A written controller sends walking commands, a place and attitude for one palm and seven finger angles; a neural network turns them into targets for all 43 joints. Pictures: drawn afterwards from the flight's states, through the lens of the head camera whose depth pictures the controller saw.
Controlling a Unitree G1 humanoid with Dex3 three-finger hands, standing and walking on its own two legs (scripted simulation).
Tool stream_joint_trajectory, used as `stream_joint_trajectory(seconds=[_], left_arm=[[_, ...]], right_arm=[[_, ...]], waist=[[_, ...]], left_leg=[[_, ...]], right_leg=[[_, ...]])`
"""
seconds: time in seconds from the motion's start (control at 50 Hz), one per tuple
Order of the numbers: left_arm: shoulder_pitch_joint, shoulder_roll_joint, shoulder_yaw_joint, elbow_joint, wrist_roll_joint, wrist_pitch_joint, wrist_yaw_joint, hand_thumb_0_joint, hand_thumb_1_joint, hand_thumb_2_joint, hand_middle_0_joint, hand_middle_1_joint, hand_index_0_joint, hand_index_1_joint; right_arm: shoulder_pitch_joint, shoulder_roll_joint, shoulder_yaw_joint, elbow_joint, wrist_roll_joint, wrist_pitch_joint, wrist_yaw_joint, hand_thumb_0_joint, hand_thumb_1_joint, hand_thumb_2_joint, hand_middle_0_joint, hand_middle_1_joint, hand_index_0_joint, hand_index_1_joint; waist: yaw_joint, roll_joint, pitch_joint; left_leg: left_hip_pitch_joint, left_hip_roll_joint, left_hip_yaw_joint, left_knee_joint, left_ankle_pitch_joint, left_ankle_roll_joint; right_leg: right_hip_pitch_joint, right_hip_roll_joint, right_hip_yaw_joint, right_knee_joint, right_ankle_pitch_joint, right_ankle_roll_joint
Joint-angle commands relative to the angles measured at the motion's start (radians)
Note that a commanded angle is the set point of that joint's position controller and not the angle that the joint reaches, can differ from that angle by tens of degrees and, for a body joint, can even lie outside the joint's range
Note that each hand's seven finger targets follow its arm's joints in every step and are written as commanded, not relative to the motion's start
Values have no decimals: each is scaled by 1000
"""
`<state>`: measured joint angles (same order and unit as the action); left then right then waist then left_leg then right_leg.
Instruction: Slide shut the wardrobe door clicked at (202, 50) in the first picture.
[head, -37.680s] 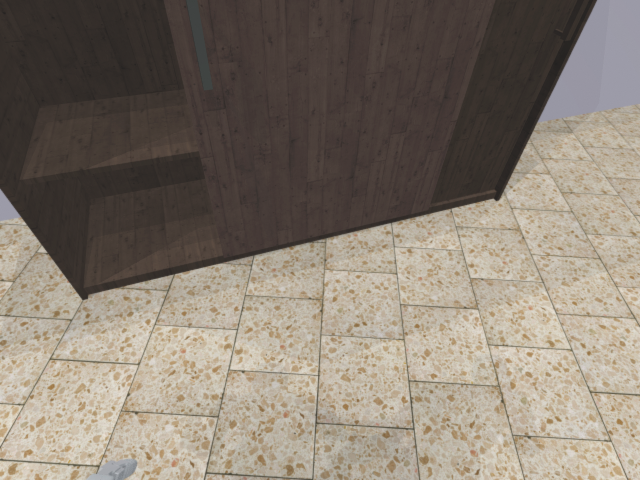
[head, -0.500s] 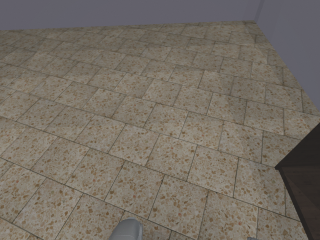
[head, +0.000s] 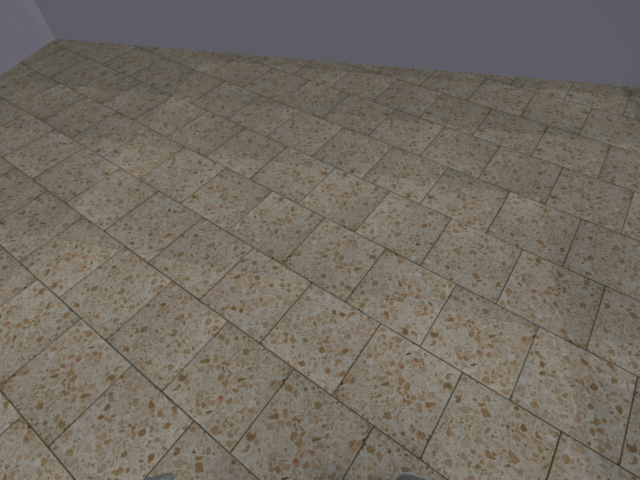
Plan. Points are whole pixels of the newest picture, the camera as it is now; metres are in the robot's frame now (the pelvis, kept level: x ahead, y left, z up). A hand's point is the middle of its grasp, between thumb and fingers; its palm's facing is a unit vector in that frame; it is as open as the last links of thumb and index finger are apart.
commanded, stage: turn to face it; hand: right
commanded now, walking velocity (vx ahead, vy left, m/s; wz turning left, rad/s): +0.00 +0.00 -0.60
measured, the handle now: out of the picture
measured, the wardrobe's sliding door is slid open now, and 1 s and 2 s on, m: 0.41 0.41 0.41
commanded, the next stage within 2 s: none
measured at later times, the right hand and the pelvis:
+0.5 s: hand (484, 472) +0.18 -0.20 -0.16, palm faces +0.23 +0.95 -0.21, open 7.4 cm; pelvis +0.12 -0.01 +0.01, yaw -14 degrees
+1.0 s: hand out of the picture +0.16 -0.25 -0.15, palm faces +0.51 +0.80 -0.31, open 7.4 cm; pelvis +0.17 +0.00 -0.01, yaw -32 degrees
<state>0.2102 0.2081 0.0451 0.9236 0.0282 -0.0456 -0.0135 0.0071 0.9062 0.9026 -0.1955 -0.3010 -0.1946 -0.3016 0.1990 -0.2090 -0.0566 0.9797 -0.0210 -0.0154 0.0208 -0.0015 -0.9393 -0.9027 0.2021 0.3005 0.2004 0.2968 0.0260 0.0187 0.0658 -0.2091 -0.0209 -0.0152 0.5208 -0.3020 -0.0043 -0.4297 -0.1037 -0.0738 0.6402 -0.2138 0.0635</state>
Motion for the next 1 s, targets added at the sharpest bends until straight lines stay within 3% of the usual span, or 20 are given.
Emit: stream_joint_trajectory(seconds=[0.0,0.04,0.12,0.26,0.28,0.32,0.34,0.4,0.5,0.56,0.58,0.6,0.62,0.66,0.72,0.82,0.88,0.9,0.94,0.98], left_arm=[[326,259,59,49,21,-22,27,0,900,900,-200,-300,-200,-300],[273,220,44,30,24,-2,29,0,900,900,-200,-300,-200,-300],[145,125,6,40,10,-18,39,0,900,900,-200,-300,-200,-300],[88,137,31,45,-9,36,36,0,900,900,-200,-300,-200,-300],[76,107,30,36,-14,40,30,0,900,900,-200,-300,-200,-300],[40,65,32,1,-13,58,20,0,900,900,-200,-300,-200,-300],[37,74,41,0,-9,64,14,0,900,900,-200,-300,-200,-300],[58,63,44,27,-12,85,7,0,900,900,-200,-300,-200,-300],[-12,23,29,-9,-14,74,-12,0,900,900,-200,-300,-200,-300],[112,99,49,10,-3,66,-12,0,900,900,-200,-300,-200,-300],[177,201,75,9,7,57,-6,0,900,900,-200,-300,-200,-300],[238,281,97,11,1,63,4,0,900,900,-200,-300,-200,-300],[232,293,98,22,4,70,11,0,900,900,-200,-300,-200,-300],[113,258,90,-18,6,59,23,0,900,900,-200,-300,-200,-300],[26,225,74,-36,6,55,27,0,900,900,-200,-300,-200,-300],[3,236,81,-49,5,68,22,0,900,900,-200,-300,-200,-300],[-64,235,85,-73,0,82,17,0,900,900,-200,-300,-200,-300],[-96,217,83,-87,-7,86,13,0,900,900,-200,-300,-200,-300],[-116,118,74,-124,-17,91,5,0,900,900,-200,-300,-200,-300],[-66,147,78,-109,-1,101,-11,0,900,900,-200,-300,-200,-300]], right_arm=[[5,-39,-11,-87,10,-17,0,0,-900,-900,200,300,200,300],[-68,-57,-8,-100,0,-26,-7,0,-900,-900,200,300,200,300],[-34,-30,11,-40,7,-16,-4,0,-900,-900,200,300,200,300],[5,-68,-6,-23,14,-2,-29,0,-900,-900,200,300,200,300],[21,-108,-18,-22,9,-7,-36,0,-900,-900,200,300,200,300],[69,-221,-45,-24,-1,-5,-45,0,-900,-900,200,300,200,300],[36,-206,-39,-38,-4,0,-46,0,-900,-900,200,300,200,300],[-61,-136,-31,-60,-2,0,-58,0,-900,-900,200,300,200,300],[-8,-176,-46,-55,-8,-2,-56,0,-900,-900,200,300,200,300],[-12,-194,-48,-75,7,2,-45,0,-900,-900,200,300,200,300],[6,-137,-41,-103,15,8,-38,0,-900,-900,200,300,200,300],[-66,-95,-21,-148,13,17,-43,0,-900,-900,200,300,200,300],[-97,-118,-26,-169,6,31,-48,0,-900,-900,200,300,200,300],[-141,-105,-30,-153,6,31,-41,0,-900,-900,200,300,200,300],[-97,-98,-27,-127,4,38,-29,0,-900,-900,200,300,200,300],[-75,-95,-20,-137,8,39,-31,0,-900,-900,200,300,200,300],[6,-109,-26,-128,11,32,-37,0,-900,-900,200,300,200,300],[59,-141,-34,-120,6,24,-40,0,-900,-900,200,300,200,300],[66,-282,-59,-141,-16,11,-55,0,-900,-900,200,300,200,300],[-66,-222,-37,-177,-7,14,-55,0,-900,-900,200,300,200,300]], waist=[[97,-444,-165],[76,-206,-67],[-8,-191,-77],[-41,-119,-128],[-51,-27,-127],[-77,266,-94],[-65,206,-70],[-10,245,-30],[-32,172,-29],[40,16,-128],[67,-258,-208],[107,-383,-234],[103,-249,-246],[64,-217,-153],[19,-174,-112],[11,-173,-135],[-37,-180,-109],[-68,-125,-105],[-98,339,-42],[-13,175,-7]], left_leg=[[-395,-45,74,399,-300,24],[-444,31,-9,621,-286,29],[-219,75,36,404,-132,-22],[88,49,81,-68,100,-41],[193,141,-13,-144,103,-19],[184,486,-288,-280,166,154],[128,488,-240,-274,187,190],[85,388,-23,-206,378,145],[121,364,116,-49,607,83],[-14,329,196,203,494,4],[-221,208,236,416,101,-68],[-347,117,143,628,-420,-91],[-350,125,27,703,-397,-64],[-375,140,8,686,-264,-60],[-324,111,19,562,-164,-72],[-188,54,44,311,-136,-68],[4,27,68,80,-14,-58],[100,52,52,-54,52,-52],[102,499,-445,-352,-91,123],[-99,443,-281,-330,-137,157]], right_leg=[[496,-321,442,-332,-38,-157],[360,-356,527,-380,120,-272],[220,-173,227,-318,563,-208],[117,-82,253,-231,249,-152],[3,-33,217,-176,103,-108],[-150,114,33,185,-338,-28],[-157,94,55,344,-370,-34],[-152,36,49,451,-285,-13],[-24,65,-55,73,-176,-14],[284,76,-65,-148,149,-38],[444,-149,250,-175,450,-151],[459,-335,498,-241,705,-289],[413,-349,483,-266,459,-317],[271,-253,455,-300,205,-268],[239,-164,328,-288,257,-220],[214,-133,342,-268,240,-219],[71,-91,362,-224,139,-186],[-9,-38,328,-168,31,-144],[-252,190,100,316,-389,-22],[-177,115,155,570,-290,-42]])
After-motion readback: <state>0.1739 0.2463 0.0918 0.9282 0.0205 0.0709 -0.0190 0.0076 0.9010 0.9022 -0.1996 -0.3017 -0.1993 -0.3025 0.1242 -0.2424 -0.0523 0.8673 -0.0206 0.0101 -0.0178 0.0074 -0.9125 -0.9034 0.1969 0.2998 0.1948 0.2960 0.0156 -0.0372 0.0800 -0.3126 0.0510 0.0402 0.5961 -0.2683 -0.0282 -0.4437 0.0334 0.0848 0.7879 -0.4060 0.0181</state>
